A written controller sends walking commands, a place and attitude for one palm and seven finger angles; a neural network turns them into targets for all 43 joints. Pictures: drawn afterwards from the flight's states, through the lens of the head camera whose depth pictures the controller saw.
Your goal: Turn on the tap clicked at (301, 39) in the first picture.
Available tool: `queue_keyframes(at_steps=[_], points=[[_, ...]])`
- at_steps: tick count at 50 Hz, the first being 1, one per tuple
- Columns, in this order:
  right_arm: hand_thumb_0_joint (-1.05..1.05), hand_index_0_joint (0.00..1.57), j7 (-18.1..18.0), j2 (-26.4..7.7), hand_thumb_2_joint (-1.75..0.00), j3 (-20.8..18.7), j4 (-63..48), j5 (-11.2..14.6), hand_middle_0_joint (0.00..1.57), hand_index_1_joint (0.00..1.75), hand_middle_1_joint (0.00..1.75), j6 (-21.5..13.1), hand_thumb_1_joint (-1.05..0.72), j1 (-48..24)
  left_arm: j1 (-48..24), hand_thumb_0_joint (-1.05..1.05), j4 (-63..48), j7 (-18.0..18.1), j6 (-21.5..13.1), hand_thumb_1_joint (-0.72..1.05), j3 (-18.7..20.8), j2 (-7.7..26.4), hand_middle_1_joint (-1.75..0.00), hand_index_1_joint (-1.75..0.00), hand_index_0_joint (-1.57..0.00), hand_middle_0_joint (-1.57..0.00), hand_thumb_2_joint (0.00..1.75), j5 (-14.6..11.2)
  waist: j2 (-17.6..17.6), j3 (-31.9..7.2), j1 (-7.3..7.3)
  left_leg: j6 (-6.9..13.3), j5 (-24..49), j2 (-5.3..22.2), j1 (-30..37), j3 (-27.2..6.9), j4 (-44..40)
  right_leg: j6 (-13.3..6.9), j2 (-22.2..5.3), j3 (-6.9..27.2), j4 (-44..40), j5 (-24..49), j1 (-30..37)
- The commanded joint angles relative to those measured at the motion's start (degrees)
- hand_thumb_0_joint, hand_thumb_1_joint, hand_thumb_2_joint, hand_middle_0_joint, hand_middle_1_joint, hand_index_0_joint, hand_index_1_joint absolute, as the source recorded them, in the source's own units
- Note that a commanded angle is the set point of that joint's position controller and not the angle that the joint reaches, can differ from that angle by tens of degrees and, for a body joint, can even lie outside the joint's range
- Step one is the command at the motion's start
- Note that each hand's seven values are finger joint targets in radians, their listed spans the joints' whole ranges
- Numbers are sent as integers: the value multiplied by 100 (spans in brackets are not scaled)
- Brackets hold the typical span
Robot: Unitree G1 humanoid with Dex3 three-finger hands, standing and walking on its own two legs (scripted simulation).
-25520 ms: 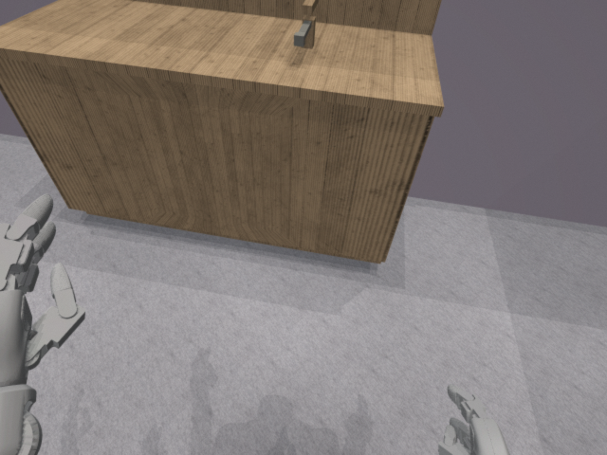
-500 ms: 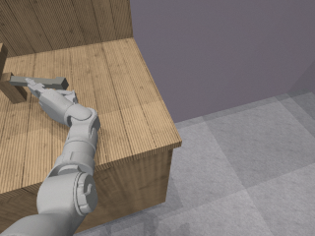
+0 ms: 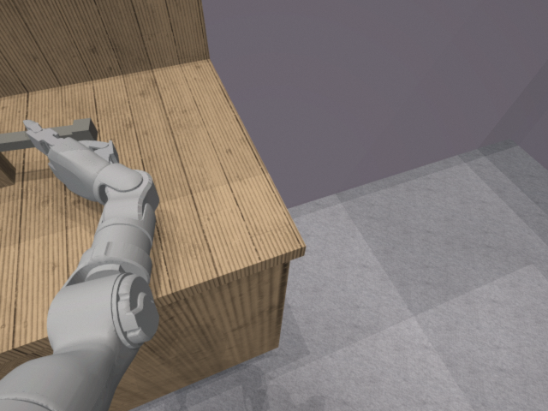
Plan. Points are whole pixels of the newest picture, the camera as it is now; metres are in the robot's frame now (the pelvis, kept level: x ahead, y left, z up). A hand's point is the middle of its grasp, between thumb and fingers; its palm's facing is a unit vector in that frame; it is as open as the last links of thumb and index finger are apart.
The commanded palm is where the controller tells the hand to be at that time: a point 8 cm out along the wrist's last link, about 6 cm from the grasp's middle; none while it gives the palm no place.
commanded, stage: lift the hand up off the lever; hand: left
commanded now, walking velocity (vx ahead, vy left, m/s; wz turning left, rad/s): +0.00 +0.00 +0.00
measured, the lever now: (85, 132) +0.52 +0.26 +0.12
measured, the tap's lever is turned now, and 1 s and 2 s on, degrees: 81 82 82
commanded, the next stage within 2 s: none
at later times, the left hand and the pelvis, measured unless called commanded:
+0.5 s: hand (98, 146) +0.47 +0.23 +0.13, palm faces +0.82 -0.57 -0.08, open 7.8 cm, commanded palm +0.42 +0.24 +0.14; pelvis +0.01 +0.01 +0.01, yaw +0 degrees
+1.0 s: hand (94, 141) +0.46 +0.22 +0.15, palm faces +0.82 -0.57 -0.10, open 7.8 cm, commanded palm +0.41 +0.24 +0.15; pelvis +0.01 +0.00 +0.01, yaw +1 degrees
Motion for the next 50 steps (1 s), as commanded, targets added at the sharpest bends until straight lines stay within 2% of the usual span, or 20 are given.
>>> queue_keyframes(at_steps=[1, 4, 7, 10, 14, 16, 19, 22, 25, 28, 29, 33, 34, 35, 39, 42, 46, 48, 49, 50], points=[[0, 20, -23, -784, -90, -242, -459, 30, 20, 30, 30, -104, -90, 345, -2463, 0, -1306, -40, -257, 90, -227, 1138, -15, -15, -15, -15, 90, 147, -85, -2122, 36, 253, 1948, -166, 858, 220, -387, 226, -57, 180, -507, 2121, 1652], [0, 20, -45, -821, -90, -243, -448, 35, 20, 30, 30, -88, -90, 317, -2410, 0, -1376, -49, -204, 90, -60, 1345, -15, -15, -15, -15, 90, 137, -113, -1974, 58, 262, 1845, -164, 782, 213, -465, 220, -60, 190, -564, 2055, 1743], [0, 20, -23, -796, -90, -247, -451, 34, 20, 30, 30, -105, -90, 258, -2590, 0, -1544, -57, -186, 90, -354, 1020, -15, -15, -15, -15, 90, 152, 59, -1839, -15, 247, 1904, -143, 1027, 206, -515, 199, -34, 154, -613, 1908, 1542], [0, 20, -4, -781, -90, -251, -457, 19, 20, 30, 30, -111, -90, 257, -2472, 0, -1750, -48, -163, 90, -353, 981, -15, -15, -15, -15, 90, 132, 181, -1974, 60, 182, 2207, -119, 1246, 136, -551, 156, -3, 101, -556, 1947, 1534], [0, 20, -1, -785, -90, -280, -458, -2, 20, 30, 30, -102, -90, 239, -2215, 0, -1998, -51, -71, 90, -306, 950, -15, -15, -15, -15, 90, 99, 115, -2055, 160, 149, 2583, -110, 1405, 154, -526, 143, 11, 76, -555, 2253, 1717], [0, 20, 0, -758, -90, -279, -492, 29, 20, 30, 30, -79, -90, 196, -2172, 0, -2171, -82, 13, 90, -479, 739, -15, -15, -15, -15, 90, 50, 103, -2079, 138, 120, 2733, -98, 1495, 166, -538, 146, 6, 68, -561, 2338, 1760], [0, 20, -31, -780, -90, -278, -475, 37, 20, 30, 30, -57, -90, 143, -2080, 0, -2202, -105, 181, 90, -435, 761, -15, -15, -15, -15, 90, 27, -12, -1919, 180, 111, 2708, -102, 1469, 153, -625, 143, -2, 52, -618, 2359, 1862], [0, 20, -37, -738, -90, -276, -532, 69, 20, 30, 30, -62, -90, 54, -1970, 0, -2457, -128, 282, 90, -552, 582, -15, -15, -15, -15, 90, -36, -59, -1958, 227, 103, 2811, -104, 1579, 182, -653, 140, -2, 51, -657, 2425, 1959], [0, 20, -45, -706, -90, -261, -499, 76, 20, 30, 30, -67, -90, -80, -2143, 0, -2555, -142, 375, 90, -803, 327, -15, -15, -15, -15, 90, -17, 61, -1716, 178, 66, 2721, -91, 1647, 165, -712, 131, -12, 35, -714, 2251, 1820], [0, 20, -61, -702, -90, -256, -507, 80, 20, 30, 30, -78, -90, -161, -2032, 0, -2551, -118, 481, 90, -791, 301, -15, -15, -15, -15, 90, -52, -128, -1708, 206, 104, 2546, -130, 1578, 204, -731, 139, -22, 49, -778, 2256, 1949], [0, 20, -105, -736, -90, -254, -486, 71, 20, 30, 30, -61, -90, -181, -2023, 0, -2555, -90, 506, 90, -495, 652, -15, -15, -15, -15, 90, -32, -131, -1726, 274, 104, 2518, -133, 1544, 195, -764, 129, -35, 58, -787, 2275, 2055], [0, 20, -145, -673, -90, -221, -531, 107, 20, 30, 30, -45, -90, -304, -2127, 0, -2638, -110, 635, 90, -721, 440, -15, -15, -15, -15, 90, -21, -143, -1709, 254, 129, 2393, -151, 1523, 246, -828, 143, -80, 93, -841, 2309, 2156], [0, 20, -165, -690, -90, -224, -498, 90, 20, 30, 30, -46, -90, -325, -2126, 0, -2636, -104, 643, 90, -635, 555, -15, -15, -15, -15, 90, 9, -91, -1666, 273, 120, 2375, -149, 1552, 210, -834, 129, -65, 85, -860, 2210, 2093], [0, 20, -155, -661, -90, -202, -507, 104, 20, 30, 30, -57, -90, -363, -2231, 0, -2584, -114, 656, 90, -832, 353, -15, -15, -15, -15, 90, 13, -57, -1561, 216, 121, 2309, -145, 1552, 215, -844, 133, -74, 86, -868, 2131, 1993], [0, 20, -219, -697, -90, -194, -477, 95, 20, 30, 30, -81, -90, -402, -2277, 0, -2468, -90, 683, 90, -565, 682, -15, -15, -15, -15, 90, 12, -263, -1553, 244, 183, 2035, -179, 1437, 221, -883, 163, -91, 129, -960, 2021, 2102], [0, 20, -222, -651, -90, -209, -541, 123, 20, 30, 30, -84, -90, -410, -2184, 0, -2680, -122, 692, 90, -682, 531, -15, -15, -15, -15, 90, -33, -148, -1870, 289, 175, 2282, -186, 1581, 279, -856, 165, -106, 150, -914, 2359, 2300], [0, 20, -233, -668, -90, -179, -518, 146, 20, 30, 30, -91, -90, -441, -2145, 0, -2456, -159, 815, 90, -745, 487, -15, -15, -15, -15, 90, -37, -176, -1578, 267, 186, 2080, -179, 1494, 265, -943, 167, -112, 142, -1003, 2117, 2202], [0, 20, -263, -695, -90, -179, -509, 167, 20, 30, 30, -104, -90, -460, -2230, 0, -2417, -159, 864, 90, -656, 624, -15, -15, -15, -15, 90, -75, -332, -1564, 235, 225, 1900, -193, 1420, 278, -968, 199, -136, 186, -1088, 2047, 2270], [0, 20, -287, -705, -90, -177, -467, 161, 20, 30, 30, -95, -90, -483, -2316, 0, -2435, -158, 857, 90, -597, 730, -15, -15, -15, -15, 90, -60, -216, -1476, 261, 209, 1819, -191, 1411, 248, -1022, 178, -123, 176, -1114, 1889, 2220], [0, 20, -279, -687, -90, -157, -493, 172, 20, 30, 30, -126, -90, -488, -2453, 0, -2424, -157, 849, 90, -707, 604, -15, -15, -15, -15, 90, -86, -253, -1433, 217, 229, 1776, -191, 1426, 263, -1038, 196, -133, 186, -1131, 1857, 2175]])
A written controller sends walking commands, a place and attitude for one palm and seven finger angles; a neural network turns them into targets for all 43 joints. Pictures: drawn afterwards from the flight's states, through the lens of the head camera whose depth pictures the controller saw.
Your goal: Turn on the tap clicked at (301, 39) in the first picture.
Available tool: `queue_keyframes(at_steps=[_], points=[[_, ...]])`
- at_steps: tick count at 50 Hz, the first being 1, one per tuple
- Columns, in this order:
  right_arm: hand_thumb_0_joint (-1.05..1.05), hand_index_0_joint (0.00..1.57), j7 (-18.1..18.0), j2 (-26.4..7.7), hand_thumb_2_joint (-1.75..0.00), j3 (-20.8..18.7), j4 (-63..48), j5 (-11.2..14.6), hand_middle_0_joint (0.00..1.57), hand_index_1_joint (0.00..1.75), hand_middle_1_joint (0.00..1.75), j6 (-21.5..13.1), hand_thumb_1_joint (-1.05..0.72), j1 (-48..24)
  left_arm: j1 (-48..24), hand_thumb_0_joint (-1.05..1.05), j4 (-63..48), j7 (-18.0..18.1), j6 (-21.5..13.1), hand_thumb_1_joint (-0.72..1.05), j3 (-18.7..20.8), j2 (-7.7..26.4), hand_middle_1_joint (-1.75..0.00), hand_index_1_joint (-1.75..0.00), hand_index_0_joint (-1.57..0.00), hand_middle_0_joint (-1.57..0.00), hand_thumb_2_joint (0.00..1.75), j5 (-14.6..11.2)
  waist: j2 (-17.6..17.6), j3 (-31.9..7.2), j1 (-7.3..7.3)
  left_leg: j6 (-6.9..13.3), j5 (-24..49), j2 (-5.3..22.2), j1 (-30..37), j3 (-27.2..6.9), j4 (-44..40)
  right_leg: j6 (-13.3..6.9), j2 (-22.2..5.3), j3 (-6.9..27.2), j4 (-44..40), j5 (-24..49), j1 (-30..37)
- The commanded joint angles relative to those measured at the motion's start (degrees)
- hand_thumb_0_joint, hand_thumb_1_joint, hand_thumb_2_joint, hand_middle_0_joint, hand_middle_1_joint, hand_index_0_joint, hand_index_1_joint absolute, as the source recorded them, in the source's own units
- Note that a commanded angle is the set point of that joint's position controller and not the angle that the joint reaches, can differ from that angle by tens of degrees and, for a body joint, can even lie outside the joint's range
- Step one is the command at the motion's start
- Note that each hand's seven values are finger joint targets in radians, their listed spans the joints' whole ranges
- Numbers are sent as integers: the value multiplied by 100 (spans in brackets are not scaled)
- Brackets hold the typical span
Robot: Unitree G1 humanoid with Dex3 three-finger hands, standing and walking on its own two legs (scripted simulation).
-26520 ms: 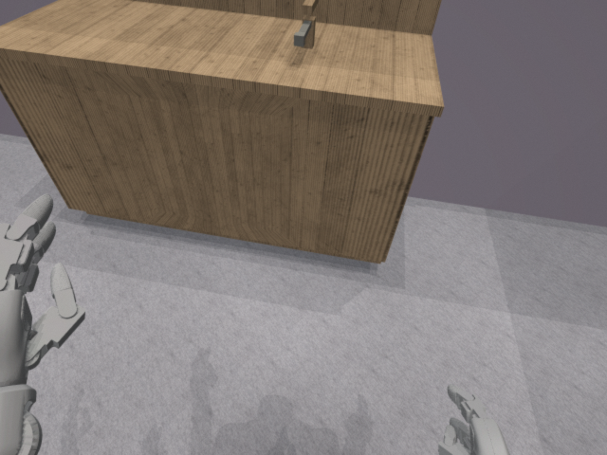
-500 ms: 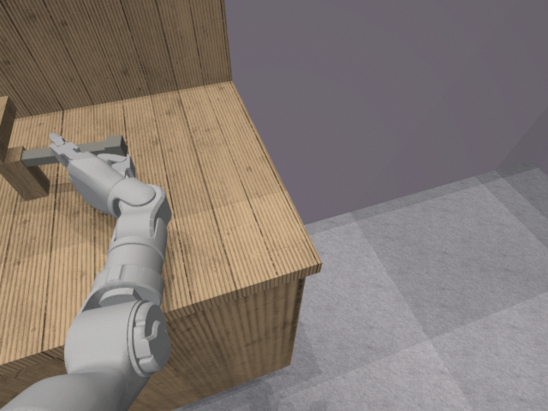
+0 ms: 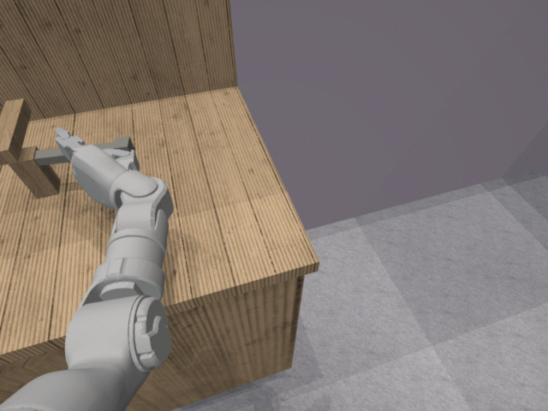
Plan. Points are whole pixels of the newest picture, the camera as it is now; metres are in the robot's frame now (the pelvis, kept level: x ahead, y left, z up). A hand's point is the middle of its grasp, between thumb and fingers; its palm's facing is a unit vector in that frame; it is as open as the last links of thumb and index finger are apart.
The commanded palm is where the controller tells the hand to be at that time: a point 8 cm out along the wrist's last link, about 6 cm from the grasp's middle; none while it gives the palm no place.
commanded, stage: lift the hand up off the lever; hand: left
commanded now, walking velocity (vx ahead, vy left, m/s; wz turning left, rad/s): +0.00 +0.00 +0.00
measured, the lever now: (124, 148) +0.52 +0.26 +0.10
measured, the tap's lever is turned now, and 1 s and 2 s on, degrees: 82 82 82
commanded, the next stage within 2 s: draw the hand back beside the body in 1.26 s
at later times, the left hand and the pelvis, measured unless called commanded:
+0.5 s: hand (122, 149) +0.45 +0.22 +0.16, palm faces +0.81 -0.58 -0.07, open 7.8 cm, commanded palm +0.39 +0.23 +0.16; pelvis +0.01 +0.00 +0.01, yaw -1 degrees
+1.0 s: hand (110, 142) +0.44 +0.23 +0.18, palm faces +0.81 -0.58 -0.08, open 7.8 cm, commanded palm +0.39 +0.24 +0.18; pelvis +0.00 +0.00 +0.01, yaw +0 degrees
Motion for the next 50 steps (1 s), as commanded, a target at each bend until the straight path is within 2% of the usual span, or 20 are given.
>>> queue_keyframes(at_steps=[1, 3, 4, 8, 9, 11, 19, 25, 29, 31, 33, 34, 35, 36, 39, 42, 44, 45, 49, 50], points=[[0, 20, -87, -725, -90, -184, -490, 34, 20, 30, 30, -195, -90, -72, -3024, 0, -1145, 20, -316, 90, -244, 1126, -15, -15, -15, -15, 90, 176, -288, -1604, -117, 225, 1542, -151, 400, 284, -357, 180, -103, 213, -503, 1677, 1167], [0, 20, -88, -718, -90, -192, -497, 17, 20, 30, 30, -218, -90, -67, -3013, 0, -1189, 39, -344, 90, -211, 1182, -15, -15, -15, -15, 90, 204, -281, -1707, -92, 232, 1546, -160, 402, 295, -356, 187, -101, 221, -497, 1709, 1222], [0, 20, -109, -754, -90, -199, -444, 1, 20, 30, 30, -211, -90, -36, -3035, 0, -1154, 52, -363, 90, -19, 1438, -15, -15, -15, -15, 90, 239, -283, -1724, -67, 233, 1536, -157, 400, 261, -360, 174, -88, 215, -500, 1661, 1223], [0, 20, -60, -718, -90, -209, -489, -8, 20, 30, 30, -236, -90, 25, -2952, 0, -1329, 37, -359, 90, -210, 1197, -15, -15, -15, -15, 90, 255, -112, -1978, -51, 209, 1919, -150, 596, 319, -314, 169, -87, 195, -408, 2102, 1339], [0, 20, -77, -751, -90, -234, -467, -13, 20, 30, 30, -217, -90, 39, -2671, 0, -1242, 33, -311, 90, 36, 1438, -15, -15, -15, -15, 90, 253, -166, -1969, 28, 203, 1909, -147, 540, 302, -338, 157, -72, 182, -416, 2066, 1417], [0, 20, -73, -737, -90, -230, -542, 33, 20, 30, 30, -207, -90, 28, -2581, 0, -1477, -4, -256, 90, -34, 1345, -15, -15, -15, -15, 90, 166, -164, -2115, 46, 212, 2058, -149, 613, 354, -363, 173, -97, 209, -423, 2320, 1602], [0, 20, -98, -741, -90, -244, -526, 68, 20, 30, 30, -275, -90, -108, -2421, 0, -1924, -89, -61, 90, -225, 1106, -15, -15, -15, -15, 90, 100, -219, -1728, 93, 184, 2211, -101, 811, 338, -518, 137, -58, 143, -549, 2289, 1609], [0, 20, -72, -692, -90, -227, -553, 116, 20, 30, 30, -348, -90, -313, -2326, 0, -2282, -136, 158, 90, -623, 602, -15, -15, -15, -15, 90, -12, -88, -1597, 123, 92, 2332, -83, 1074, 321, -630, 95, -41, 84, -610, 2094, 1526], [0, 20, -105, -701, -90, -222, -529, 121, 20, 30, 30, -336, -90, -457, -2153, 0, -2266, -117, 350, 90, -516, 672, -15, -15, -15, -15, 90, -61, -295, -1466, 217, 60, 2246, -92, 1032, 303, -726, 89, -40, 68, -691, 1974, 1614], [0, 20, -106, -655, -90, -195, -540, 126, 20, 30, 30, -363, -90, -516, -2367, 0, -2361, -92, 384, 90, -647, 506, -15, -15, -15, -15, 90, -63, -371, -1469, 191, 74, 2278, -89, 1102, 331, -727, 102, -72, 78, -701, 2040, 1612], [0, 20, -119, -637, -90, -181, -554, 121, 20, 30, 30, -353, -90, -560, -2370, 0, -2454, -52, 435, 90, -550, 630, -15, -15, -15, -15, 90, -48, -379, -1568, 246, 64, 2287, -100, 1081, 352, -737, 107, -89, 97, -699, 2102, 1714], [0, 20, -155, -658, -90, -192, -549, 114, 20, 30, 30, -323, -90, -605, -2294, 0, -2477, -38, 443, 90, -323, 922, -15, -15, -15, -15, 90, -32, -380, -1569, 317, 68, 2256, -109, 1066, 325, -759, 101, -84, 109, -722, 2055, 1767], [0, 20, -149, -623, -90, -166, -583, 130, 20, 30, 30, -322, -90, -665, -2340, 0, -2484, -44, 481, 90, -479, 744, -15, -15, -15, -15, 90, -27, -349, -1539, 275, 80, 2217, -96, 1047, 378, -763, 117, -125, 136, -742, 2075, 1754], [0, 20, -163, -619, -90, -147, -559, 128, 20, 30, 30, -319, -90, -672, -2457, 0, -2424, -27, 501, 90, -409, 844, -15, -15, -15, -15, 90, -4, -486, -1483, 273, 103, 2097, -106, 994, 368, -782, 131, -131, 138, -773, 1980, 1755], [0, 20, -204, -617, -90, -148, -535, 119, 20, 30, 30, -303, -90, -753, -2526, 0, -2400, -39, 566, 90, -372, 974, -15, -15, -15, -15, 90, 78, -356, -1461, 281, 123, 1901, -95, 1012, 356, -812, 130, -129, 171, -859, 1729, 1712], [0, 20, -206, -587, -90, -114, -565, 147, 20, 30, 30, -347, -90, -787, -2676, 0, -2349, -85, 581, 90, -540, 817, -15, -15, -15, -15, 90, 69, -303, -1428, 243, 152, 1789, -97, 1007, 382, -816, 143, -157, 218, -900, 1678, 1674], [0, 20, -245, -629, -90, -134, -525, 151, 20, 30, 30, -321, -90, -751, -2576, 0, -2268, -131, 610, 90, -360, 1070, -15, -15, -15, -15, 90, 50, -264, -1477, 278, 146, 1776, -110, 1015, 353, -843, 130, -139, 212, -923, 1638, 1751], [0, 20, -237, -604, -90, -108, -580, 176, 20, 30, 30, -344, -90, -764, -2688, 0, -2373, -162, 599, 90, -589, 817, -15, -15, -15, -15, 90, 21, -213, -1519, 218, 156, 1860, -109, 1091, 385, -837, 135, -165, 228, -907, 1785, 1740], [0, 20, -257, -647, -90, -141, -538, 186, 20, 30, 30, -358, -90, -683, -2450, 0, -2320, -243, 687, 90, -540, 818, -15, -15, -15, -15, 90, -57, -286, -1581, 261, 139, 2128, -134, 1177, 349, -837, 122, -119, 172, -865, 2089, 1843], [0, 20, -241, -636, -90, -137, -586, 223, 20, 30, 30, -374, -90, -700, -2436, 0, -2408, -279, 704, 90, -697, 634, -15, -15, -15, -15, 90, -98, -266, -1591, 227, 130, 2219, -116, 1226, 373, -835, 122, -140, 172, -854, 2195, 1833]])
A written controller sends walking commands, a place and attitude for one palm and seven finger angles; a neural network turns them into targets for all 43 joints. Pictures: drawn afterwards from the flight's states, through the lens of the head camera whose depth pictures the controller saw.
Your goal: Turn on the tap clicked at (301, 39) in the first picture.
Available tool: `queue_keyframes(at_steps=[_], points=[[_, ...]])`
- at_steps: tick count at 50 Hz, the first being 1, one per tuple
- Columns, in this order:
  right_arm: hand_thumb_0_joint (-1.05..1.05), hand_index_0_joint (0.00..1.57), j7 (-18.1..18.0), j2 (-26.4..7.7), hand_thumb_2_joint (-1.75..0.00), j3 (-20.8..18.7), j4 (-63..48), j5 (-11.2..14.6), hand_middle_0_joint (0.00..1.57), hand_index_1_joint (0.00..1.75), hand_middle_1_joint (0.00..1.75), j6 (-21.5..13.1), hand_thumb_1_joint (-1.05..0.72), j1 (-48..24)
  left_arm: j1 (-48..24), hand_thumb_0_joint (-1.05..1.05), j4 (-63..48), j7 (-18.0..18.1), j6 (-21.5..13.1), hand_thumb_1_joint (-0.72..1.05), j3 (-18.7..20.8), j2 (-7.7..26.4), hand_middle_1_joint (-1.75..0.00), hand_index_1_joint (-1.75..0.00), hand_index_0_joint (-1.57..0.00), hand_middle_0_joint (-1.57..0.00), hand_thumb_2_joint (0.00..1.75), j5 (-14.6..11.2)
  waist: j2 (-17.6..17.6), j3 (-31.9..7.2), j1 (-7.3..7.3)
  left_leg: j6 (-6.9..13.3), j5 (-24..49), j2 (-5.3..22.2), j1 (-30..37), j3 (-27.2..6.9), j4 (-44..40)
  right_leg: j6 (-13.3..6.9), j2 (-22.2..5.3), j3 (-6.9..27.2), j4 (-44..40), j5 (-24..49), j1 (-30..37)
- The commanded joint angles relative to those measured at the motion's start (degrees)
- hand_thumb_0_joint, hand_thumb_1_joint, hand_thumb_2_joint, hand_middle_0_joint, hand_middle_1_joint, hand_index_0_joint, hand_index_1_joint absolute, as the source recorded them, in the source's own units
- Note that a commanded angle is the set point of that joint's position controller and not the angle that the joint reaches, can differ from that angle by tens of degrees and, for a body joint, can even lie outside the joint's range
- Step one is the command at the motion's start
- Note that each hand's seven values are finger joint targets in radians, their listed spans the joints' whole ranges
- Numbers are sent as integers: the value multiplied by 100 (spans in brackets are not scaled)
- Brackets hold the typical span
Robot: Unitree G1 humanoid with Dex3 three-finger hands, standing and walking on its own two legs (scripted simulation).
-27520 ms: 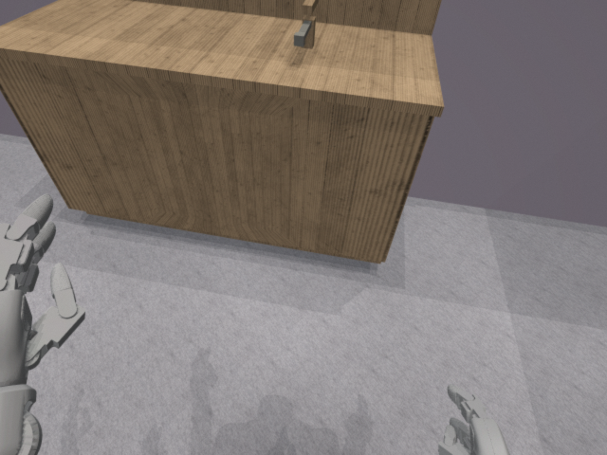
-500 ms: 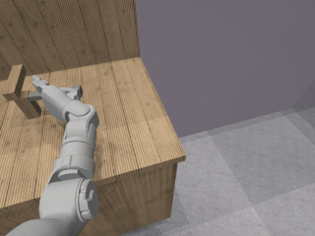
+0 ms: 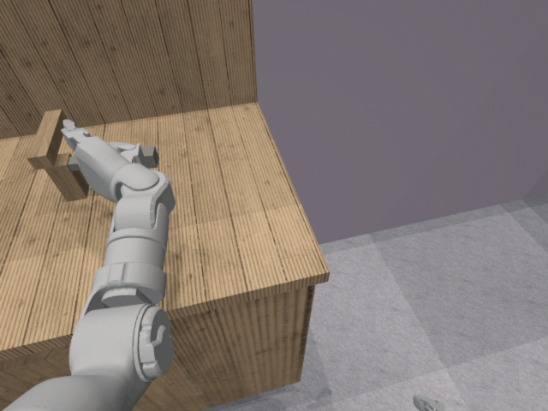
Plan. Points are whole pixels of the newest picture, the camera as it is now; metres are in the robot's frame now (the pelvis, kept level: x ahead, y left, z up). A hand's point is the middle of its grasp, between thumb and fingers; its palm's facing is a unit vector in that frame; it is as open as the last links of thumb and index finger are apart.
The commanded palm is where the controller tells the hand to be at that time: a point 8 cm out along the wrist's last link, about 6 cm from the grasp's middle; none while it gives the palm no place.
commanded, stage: lift the hand up off the lever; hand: left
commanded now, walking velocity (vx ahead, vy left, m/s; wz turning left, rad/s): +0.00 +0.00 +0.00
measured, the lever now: (149, 157) +0.51 +0.26 +0.09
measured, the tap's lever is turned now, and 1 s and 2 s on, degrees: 82 82 82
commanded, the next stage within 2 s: draw the hand back beside the body in 0.26 s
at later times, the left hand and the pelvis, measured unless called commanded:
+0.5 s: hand (155, 151) +0.43 +0.20 +0.18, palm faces +0.59 -0.80 -0.10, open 7.8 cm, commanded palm +0.36 +0.24 +0.17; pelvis +0.01 +0.00 +0.00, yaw -2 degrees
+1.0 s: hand (113, 223) +0.30 +0.21 +0.17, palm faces +0.28 -0.94 -0.21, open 7.7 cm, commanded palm +0.26 +0.27 +0.17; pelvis -0.02 +0.02 +0.01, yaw -3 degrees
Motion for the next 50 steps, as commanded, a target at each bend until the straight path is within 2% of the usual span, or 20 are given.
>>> queue_keyframes(at_steps=[1, 3, 4, 8, 9, 18, 19, 20, 22, 26, 28, 29, 30, 31, 35, 39, 42, 45, 48, 50], points=[[0, 20, -56, -695, -90, -208, -636, 59, 20, 30, 30, -222, -90, -326, -2583, 0, -1297, -85, -244, 90, -375, 739, -15, -15, -15, -15, 90, 64, -329, -1686, -99, 147, 1946, -124, 434, 349, -204, 141, -135, 135, -298, 1982, 1101], [0, 20, -59, -703, -90, -203, -623, 75, 20, 30, 30, -237, -90, -325, -2701, 0, -1427, -101, -207, 90, -402, 753, -15, -15, -15, -15, 90, 32, -322, -1685, -117, 143, 1945, -129, 453, 350, -227, 150, -151, 157, -325, 2030, 1135], [0, 20, -82, -724, -90, -224, -600, 65, 20, 30, 30, -213, -90, -327, -2542, 0, -1401, -92, -198, 90, -154, 1021, -15, -15, -15, -15, 90, 39, -324, -1656, -21, 123, 2012, -123, 445, 317, -262, 123, -118, 120, -311, 1979, 1183], [0, 20, -47, -684, -90, -210, -622, 60, 20, 30, 30, -251, -90, -352, -2568, 0, -1532, -26, -178, 90, -253, 865, -15, -15, -15, -15, 90, 56, -321, -1630, -14, 127, 2068, -116, 446, 360, -251, 137, -143, 131, -300, 2073, 1165], [0, 20, -69, -729, -90, -225, -588, 47, 20, 30, 30, -217, -90, -357, -2442, 0, -1463, -19, -184, 90, 4, 1200, -15, -15, -15, -15, 90, 78, -399, -1588, 37, 122, 2045, -107, 404, 320, -287, 130, -129, 107, -319, 1975, 1207], [0, 20, -24, -672, -90, -227, -639, 36, 20, 30, 30, -243, -90, -383, -2521, 0, -1875, -7, -186, 90, -316, 860, -15, -15, -15, -15, 90, 156, -204, -1800, -1, 91, 2310, -70, 583, 402, -240, 115, -135, 126, -256, 2244, 1255], [0, 20, -149, -856, -90, -228, -638, 76, 20, 30, 30, -71, -90, -291, -2076, 0, -2164, -880, -164, 90, -1083, 771, -15, -15, -15, -15, 90, 362, -362, -1799, -210, 195, 2471, -81, 819, 423, -199, 66, -69, 249, -92, 2665, 1339], [0, 20, -219, -840, -90, -257, -833, 171, 20, 30, 30, -45, -90, -205, -1853, 0, -2326, -1280, -178, 90, -742, 1104, -16, -16, -15, -15, 90, 225, -329, -1960, -102, 265, 2641, -85, 937, 454, -202, 66, -77, 273, -127, 2959, 1488], [0, 20, -330, -781, -90, -204, -1007, 251, 20, 30, 30, 19, -90, -261, -1408, 0, -2665, -1798, -190, 90, -827, 1178, -16, -16, -15, -15, 90, 68, -281, -1988, 1, 299, 2700, -105, 1018, 461, -302, 86, -76, 327, -183, 3179, 1769], [0, 20, -483, -739, -90, -53, -1301, 473, 20, 30, 30, 163, -90, -405, 91, 0, -2956, -3101, -275, 90, -712, 1323, -17, -17, -16, -16, 90, -638, -636, -1314, 201, 316, 2430, -54, 999, 452, -587, 108, -44, 384, -423, 3187, 1954], [0, 20, -534, -678, -90, 24, -1453, 552, 20, 30, 30, 133, -90, -622, 444, 0, -3278, -3220, -186, 90, -306, 1565, -18, -18, -16, -16, 90, -926, -587, -1102, 404, 315, 2158, -64, 965, 465, -733, 130, -44, 406, -596, 2829, 2017], [0, 20, -354, -792, -90, -41, -1299, 400, 20, 30, 30, 64, -90, -300, 1306, 0, -3033, -3350, -648, 90, 220, 3019, -18, -18, -16, -16, 90, -762, -298, -764, 288, 321, 1829, -12, 995, 465, -800, 210, -216, 513, -628, 2763, 1850], [0, 20, -277, -694, -90, 13, -1440, 407, 20, 30, 30, 33, -90, -422, 1488, 0, -3150, -3500, -936, 90, 7, 2704, -19, -19, -16, -16, 90, -775, -230, -610, 328, 330, 1807, -68, 827, 494, -882, 186, -188, 505, -622, 2632, 1944], [0, 20, -261, -692, -90, 4, -1489, 420, 20, 30, 30, -16, -90, -499, 1418, 0, -3404, -3575, -1136, 90, 4, 2746, -19, -19, -16, -16, 90, -794, -382, -603, 292, 329, 1784, -53, 830, 489, -883, 178, -180, 533, -654, 2577, 1952], [0, 20, -240, -701, -90, -23, -1679, 408, 20, 30, 30, -309, -90, -732, 977, 0, -4658, -3749, -1727, 90, -357, 2634, -20, -20, -17, -17, 90, -797, 374, -529, 128, 301, 1624, -65, 1331, 488, -972, 125, -103, 573, -919, 1949, 1644], [0, 20, -266, -725, -90, -32, -1616, 396, 20, 30, 30, -556, -90, -736, 847, 0, -4887, -3766, -1993, 90, -1041, 2019, -21, -21, -17, -17, 90, -758, 419, -345, -42, 284, 1267, -77, 1671, 399, -1054, 107, -7, 521, -1104, 1316, 1236], [0, 20, -283, -752, -90, -13, -1537, 406, 20, 30, 30, -599, -90, -745, 1470, 0, -4452, -3774, -2060, 90, -1204, 1801, -22, -22, -17, -17, 90, -769, -146, -73, -30, 312, 820, -80, 1547, 322, -1172, 120, 10, 477, -1204, 817, 1111], [0, 20, -276, -762, -90, 4, -1558, 412, 20, 30, 30, -545, -90, -783, 2213, 0, -4298, -3834, -2112, 90, -1117, 1793, -23, -23, -18, -18, 90, -781, -280, -54, 71, 299, 696, -84, 1451, 300, -1281, 118, -20, 439, -1218, 665, 1233], [0, 20, -269, -737, -90, 26, -1599, 385, 20, 30, 30, -460, -90, -868, 2692, 0, -4544, -3866, -2170, 90, -671, 2137, -24, -24, -18, -18, 90, -809, -366, -240, 206, 284, 876, -93, 1356, 288, -1315, 98, -29, 434, -1219, 836, 1561], [0, 20, -256, -694, -90, 42, -1670, 370, 20, 30, 30, -410, -90, -902, 2951, 0, -4808, -3896, -2213, 90, -451, 2264, -25, -25, -18, -18, 90, -810, -175, -270, 258, 254, 1016, -78, 1309, 270, -1333, 77, -46, 427, -1177, 986, 1705]])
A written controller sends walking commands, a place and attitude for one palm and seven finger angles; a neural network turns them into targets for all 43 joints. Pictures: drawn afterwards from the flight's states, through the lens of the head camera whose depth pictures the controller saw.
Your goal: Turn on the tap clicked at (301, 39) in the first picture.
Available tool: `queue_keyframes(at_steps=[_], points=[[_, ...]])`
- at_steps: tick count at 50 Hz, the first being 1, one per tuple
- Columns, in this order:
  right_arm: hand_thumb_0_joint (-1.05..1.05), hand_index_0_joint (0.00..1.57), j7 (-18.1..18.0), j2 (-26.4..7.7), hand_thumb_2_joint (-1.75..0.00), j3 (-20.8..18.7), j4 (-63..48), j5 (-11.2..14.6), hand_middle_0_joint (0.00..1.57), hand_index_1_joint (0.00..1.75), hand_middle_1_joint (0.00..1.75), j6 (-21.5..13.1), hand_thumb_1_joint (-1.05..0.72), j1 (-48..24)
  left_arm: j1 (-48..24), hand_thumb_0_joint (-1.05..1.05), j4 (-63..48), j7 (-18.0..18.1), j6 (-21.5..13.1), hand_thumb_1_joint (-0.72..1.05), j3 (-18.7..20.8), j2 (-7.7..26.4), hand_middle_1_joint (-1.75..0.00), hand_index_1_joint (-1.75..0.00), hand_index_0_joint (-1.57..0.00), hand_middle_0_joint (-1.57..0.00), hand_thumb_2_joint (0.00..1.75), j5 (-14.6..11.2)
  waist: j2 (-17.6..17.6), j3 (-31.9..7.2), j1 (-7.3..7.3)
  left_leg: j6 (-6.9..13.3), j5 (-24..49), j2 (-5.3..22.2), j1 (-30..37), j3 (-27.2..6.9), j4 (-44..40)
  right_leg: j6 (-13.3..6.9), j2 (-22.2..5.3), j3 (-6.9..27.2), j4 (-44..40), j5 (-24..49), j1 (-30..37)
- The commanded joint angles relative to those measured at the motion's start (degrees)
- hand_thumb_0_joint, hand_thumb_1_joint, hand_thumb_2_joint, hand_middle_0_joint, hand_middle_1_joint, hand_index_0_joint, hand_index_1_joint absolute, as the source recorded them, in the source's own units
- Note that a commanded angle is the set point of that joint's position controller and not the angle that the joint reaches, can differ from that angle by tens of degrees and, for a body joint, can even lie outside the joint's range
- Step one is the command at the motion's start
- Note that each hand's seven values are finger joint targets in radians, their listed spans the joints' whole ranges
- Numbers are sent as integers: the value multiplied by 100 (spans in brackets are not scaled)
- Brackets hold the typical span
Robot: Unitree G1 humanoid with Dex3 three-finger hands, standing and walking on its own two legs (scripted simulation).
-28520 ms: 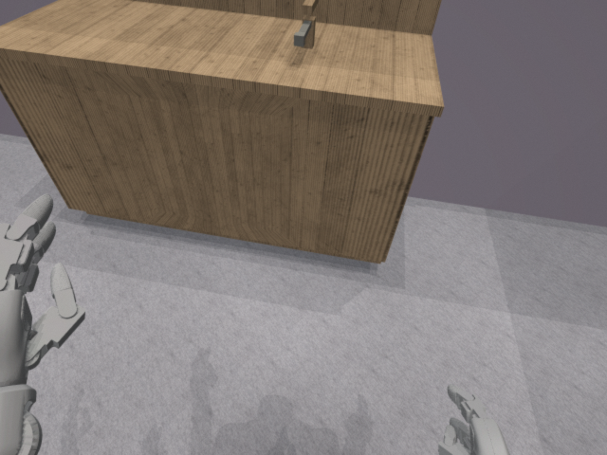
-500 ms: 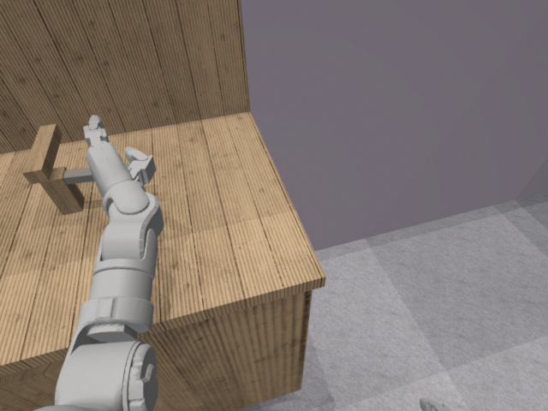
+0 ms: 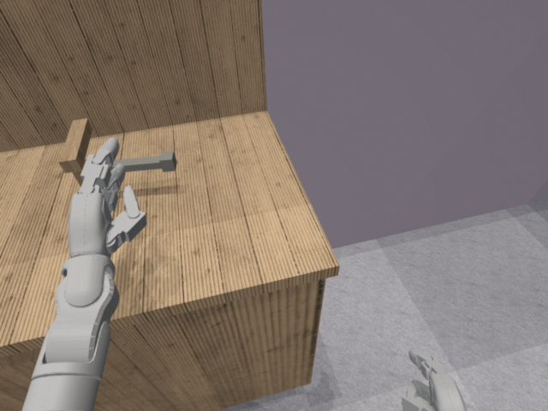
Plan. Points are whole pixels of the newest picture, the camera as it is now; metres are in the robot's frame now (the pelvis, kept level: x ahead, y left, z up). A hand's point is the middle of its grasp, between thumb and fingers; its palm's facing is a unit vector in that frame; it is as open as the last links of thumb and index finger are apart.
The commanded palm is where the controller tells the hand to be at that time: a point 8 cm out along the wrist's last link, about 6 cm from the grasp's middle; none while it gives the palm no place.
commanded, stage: draw the hand back beside the body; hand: left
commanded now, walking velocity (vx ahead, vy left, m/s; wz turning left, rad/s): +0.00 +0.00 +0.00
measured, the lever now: (168, 161) +0.52 +0.26 +0.08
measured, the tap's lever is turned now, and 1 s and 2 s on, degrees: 82 82 82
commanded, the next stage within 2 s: step back with the hand held close in 0.84 s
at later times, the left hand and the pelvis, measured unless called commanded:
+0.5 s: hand (96, 273) +0.23 +0.24 +0.14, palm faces +0.39 -0.87 -0.30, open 7.5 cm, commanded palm +0.18 +0.28 +0.16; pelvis +0.01 +0.01 +0.00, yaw +0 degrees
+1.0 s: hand (88, 280) +0.21 +0.24 +0.16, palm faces +0.41 -0.84 -0.34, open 7.4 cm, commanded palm +0.17 +0.28 +0.17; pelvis +0.01 +0.00 +0.00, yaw +1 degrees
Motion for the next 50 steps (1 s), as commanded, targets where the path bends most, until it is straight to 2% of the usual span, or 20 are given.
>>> queue_keyframes(at_steps=[1, 4, 7, 11, 13, 15, 18, 19, 24, 28, 30, 33, 34, 37, 39, 42, 47, 48, 49, 50], points=[[0, 20, -40, -598, -90, -207, -957, -24, 20, 30, 30, -192, -90, -719, -901, 0, -1622, 4, -423, 90, 939, 1381, -25, -25, -18, -18, 90, -6, -183, -1103, 64, 99, 706, -12, -25, -24, -389, -65, 14, 140, -336, 642, 584], [0, 20, -29, -564, -90, -214, -1000, -65, 20, 30, 30, -189, -90, -731, -541, 0, -2122, 3, -443, 90, 1229, 1589, -26, -26, -19, -19, 90, -5, 213, -1120, 118, 59, 952, -3, 26, -32, -339, -84, 4, 154, -337, 871, 690], [0, 20, 0, -518, -90, -210, -1056, -68, 20, 30, 30, -235, -90, -716, -229, 0, -2423, -14, -439, 90, 1043, 1330, -27, -27, -19, -19, 90, 0, 238, -949, 70, 52, 1044, 29, 21, -19, -320, -92, 10, 149, -344, 932, 611], [0, 20, 13, -553, -90, -239, -1057, -77, 20, 30, 30, -330, -90, -686, 371, 0, -2607, -45, -431, 90, 792, 1028, -28, -28, -19, -19, 90, 7, 101, -681, 33, 34, 1077, 90, 55, -47, -316, -79, 27, 113, -361, 827, 394], [0, 20, 10, -579, -90, -264, -1030, -73, 20, 30, 30, -347, -90, -674, 593, 0, -2575, -54, -425, 90, 747, 967, -29, -29, -19, -19, 90, 6, -245, -561, 10, 70, 965, 90, 30, -31, -319, -53, 34, 105, -397, 730, 301], [0, 20, 7, -598, -90, -272, -1019, -64, 20, 30, 30, -375, -90, -674, 757, 0, -2657, -56, -445, 90, 706, 927, -29, -29, -20, -20, 90, 16, -185, -425, -9, 61, 811, 92, 5, -68, -337, -47, 25, 96, -404, 539, 189], [0, 20, -10, -599, -90, -299, -1020, -90, 20, 30, 30, -430, -90, -677, 956, 0, -2993, -13, -532, 90, 895, 1091, -30, -30, -20, -20, 90, 52, -179, -660, 49, 79, 836, 56, 55, -82, -295, -55, 22, 103, -379, 562, 310], [0, 20, -15, -612, -90, -302, -1013, -99, 20, 30, 30, -448, -90, -679, 1059, 0, -3128, -9, -552, 90, 982, 1163, -30, -30, -20, -20, 90, 59, 26, -659, 60, 48, 850, 55, 56, -111, -308, -63, 21, 99, -366, 560, 330], [0, 20, -8, -572, -90, -302, -1061, -131, 20, 30, 30, -513, -90, -620, 1901, 0, -3614, 53, -572, 90, 1301, 1327, -30, -30, -20, -20, 90, 66, 252, -856, 134, 11, 1287, 58, 52, -98, -169, -73, -11, 111, -271, 966, 525], [0, 20, 7, -528, -90, -307, -1112, -128, 20, 30, 30, -527, -90, -594, 2591, 0, -3718, 27, -517, 90, 1267, 1153, -30, -30, -20, -20, 90, 30, -34, -598, 144, 31, 1398, 107, -77, -63, -87, -49, -28, 99, -234, 1073, 391], [0, 20, 0, -537, -90, -304, -1076, -110, 20, 30, 30, -527, -90, -606, 2322, 0, -3665, 7, -507, 90, 1095, 1007, -30, -30, -20, -20, 90, 50, -16, -314, 45, 31, 1173, 112, -160, -67, -117, -45, -32, 88, -258, 855, 185], [0, 20, -54, -552, -90, -307, -1044, -112, 20, 30, 30, -558, -90, -588, 2069, 0, -3481, 44, -503, 90, 1111, 1058, -30, -30, -20, -20, 90, 68, -135, -278, 22, 86, 833, 73, -144, -63, -98, -32, -31, 89, -310, 567, 32], [0, 20, -65, -564, -90, -311, -1039, -96, 20, 30, 30, -566, -90, -627, 1902, 0, -3533, 40, -509, 90, 1089, 1076, -30, -30, -20, -20, 90, 78, -2, -191, -1, 85, 725, 55, -164, -71, -106, -39, -25, 105, -342, 450, -26], [0, 20, -91, -547, -90, -304, -1052, -111, 20, 30, 30, -583, -90, -628, 1988, 0, -3489, 62, -527, 90, 1093, 1058, -30, -30, -20, -20, 90, 76, -165, -490, 56, 102, 827, 43, -76, -86, -87, -32, -41, 79, -259, 549, 133], [0, 20, -87, -542, -90, -290, -1066, -111, 20, 30, 30, -606, -90, -639, 1964, 0, -3624, 75, -541, 90, 1166, 1154, -30, -30, -20, -20, 90, 77, 103, -612, 81, 82, 845, 26, -45, -114, -97, -48, -50, 98, -243, 561, 207], [0, 20, -84, -527, -90, -285, -1082, -129, 20, 30, 30, -626, -90, -616, 2237, 0, -3675, 95, -541, 90, 1177, 1139, -30, -30, -20, -20, 90, 70, 48, -754, 128, 84, 1148, 36, -30, -76, -48, -46, -74, 97, -170, 923, 364], [0, 20, -63, -513, -90, -291, -1058, -121, 20, 30, 30, -603, -90, -629, 2324, 0, -3549, 65, -515, 90, 1218, 1130, -30, -30, -20, -20, 90, 54, -102, -534, 116, 79, 1193, 65, -121, -69, -32, -42, -67, 92, -172, 970, 268], [0, 20, -57, -534, -90, -285, -1132, -117, 20, 30, 30, -624, -90, -657, 1951, 0, -4051, 81, -564, 90, 1323, 1327, -30, -30, -20, -20, 90, 48, 54, -692, 132, 69, 1164, 56, -99, -99, -36, -46, -76, 101, -163, 938, 359], [0, 20, -85, -528, -90, -185, -1428, -36, 20, 30, 30, -556, -90, -678, 941, 0, -4372, 135, -822, 90, 2332, 2321, -30, -30, -20, -20, 90, 19, 419, -80, 37, 165, 744, 184, -522, -233, 106, -31, -338, 648, -338, 1235, -176], [0, 20, -102, -480, -90, -212, -1151, -78, 20, 30, 30, -491, -90, -611, 1755, 0, -3731, 55, -850, 90, 1953, 1767, -30, -30, -20, -20, 90, 50, -5, -187, 4, 192, 765, 209, -552, -287, 246, -20, -517, 616, -314, 1486, -275]])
